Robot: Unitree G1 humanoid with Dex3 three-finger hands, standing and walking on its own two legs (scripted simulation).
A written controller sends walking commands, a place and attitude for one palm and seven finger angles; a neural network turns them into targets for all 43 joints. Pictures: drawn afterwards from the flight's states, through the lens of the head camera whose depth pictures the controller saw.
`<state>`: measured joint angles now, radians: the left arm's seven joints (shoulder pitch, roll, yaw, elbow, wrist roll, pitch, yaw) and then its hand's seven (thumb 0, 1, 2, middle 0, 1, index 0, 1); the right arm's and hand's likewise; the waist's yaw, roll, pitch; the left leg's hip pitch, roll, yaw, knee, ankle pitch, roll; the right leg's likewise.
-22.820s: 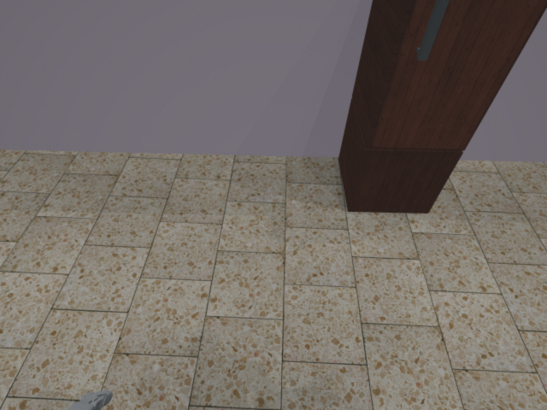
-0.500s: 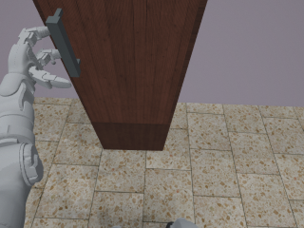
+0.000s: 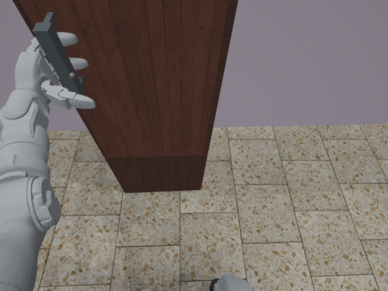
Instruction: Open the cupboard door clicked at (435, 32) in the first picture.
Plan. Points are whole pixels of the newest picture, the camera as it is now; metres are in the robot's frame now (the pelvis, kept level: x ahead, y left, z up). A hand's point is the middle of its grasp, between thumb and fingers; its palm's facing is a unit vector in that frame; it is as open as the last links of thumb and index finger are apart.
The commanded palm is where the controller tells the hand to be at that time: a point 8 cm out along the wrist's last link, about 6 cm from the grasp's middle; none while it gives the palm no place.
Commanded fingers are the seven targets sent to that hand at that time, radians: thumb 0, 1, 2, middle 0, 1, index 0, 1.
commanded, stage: close the thumb around the handle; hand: left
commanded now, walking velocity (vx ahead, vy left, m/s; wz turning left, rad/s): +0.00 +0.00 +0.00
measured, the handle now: (65, 60) +0.55 +0.22 +0.14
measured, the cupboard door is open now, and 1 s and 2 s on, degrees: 0 0 47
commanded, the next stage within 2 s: pull the door open along its arc in 0.80 s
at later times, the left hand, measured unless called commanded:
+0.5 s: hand (64, 79) +0.50 +0.21 +0.14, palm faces -0.03 -1.00 +0.00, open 9.5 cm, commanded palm +0.48 +0.27 +0.14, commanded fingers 0.00 0.68 0.80 -0.38 -1.33 -0.38 -1.33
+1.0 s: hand (73, 76) +0.51 +0.20 +0.14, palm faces -0.04 -1.00 -0.01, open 5.7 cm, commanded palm +0.48 +0.25 +0.14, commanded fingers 0.00 0.90 0.90 -0.40 -1.35 -0.40 -1.35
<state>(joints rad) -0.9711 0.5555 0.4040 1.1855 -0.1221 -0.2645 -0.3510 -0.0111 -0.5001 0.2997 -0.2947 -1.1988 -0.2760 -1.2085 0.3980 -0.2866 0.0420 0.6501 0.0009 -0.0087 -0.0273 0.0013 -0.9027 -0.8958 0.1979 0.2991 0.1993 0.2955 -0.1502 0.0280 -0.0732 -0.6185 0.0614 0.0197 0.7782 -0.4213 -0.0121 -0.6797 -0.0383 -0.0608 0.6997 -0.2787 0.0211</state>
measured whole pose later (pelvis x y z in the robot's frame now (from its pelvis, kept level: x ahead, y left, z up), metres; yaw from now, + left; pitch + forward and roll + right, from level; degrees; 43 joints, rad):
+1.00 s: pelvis +0.00 +0.00 +0.00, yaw -1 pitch +16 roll -2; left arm -0.98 0.59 0.43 1.21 -0.10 -0.25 -0.35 -0.01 0.70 0.86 -0.39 -1.35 -0.39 -1.35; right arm 0.41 -0.28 0.05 0.60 0.00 0.03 -0.03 0.00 -0.90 -0.90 0.20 0.30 0.20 0.30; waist -0.17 0.03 -0.07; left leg -0.64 0.06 0.04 0.78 -0.42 -0.01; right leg -0.70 -0.03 -0.04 0.70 -0.26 0.03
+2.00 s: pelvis +0.03 -0.02 +0.02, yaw +1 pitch +0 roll -1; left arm 0.25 -0.06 -0.24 -0.33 0.04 0.18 0.41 0.02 0.66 0.70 -0.31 -1.33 -0.34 -1.33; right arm 0.14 -0.18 0.03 0.55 -0.03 0.08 0.01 0.01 -0.90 -0.90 0.20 0.30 0.20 0.30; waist 0.01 0.07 -0.06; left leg -0.17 0.07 0.01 0.56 -0.39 -0.04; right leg -0.27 -0.02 -0.08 0.57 -0.31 0.00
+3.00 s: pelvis -0.02 +0.00 +0.02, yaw +2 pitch -3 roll +0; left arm -0.12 -0.12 -0.22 0.04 0.05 0.15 0.54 -0.01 -0.50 0.30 -0.38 -0.68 -0.39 -0.68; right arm 0.12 -0.16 0.04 0.66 -0.04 0.08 -0.02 0.01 -0.90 -0.90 0.20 0.30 0.20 0.30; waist 0.04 0.03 0.00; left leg -0.19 0.02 0.01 0.55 -0.31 -0.01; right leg -0.26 -0.07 -0.07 0.52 -0.21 0.02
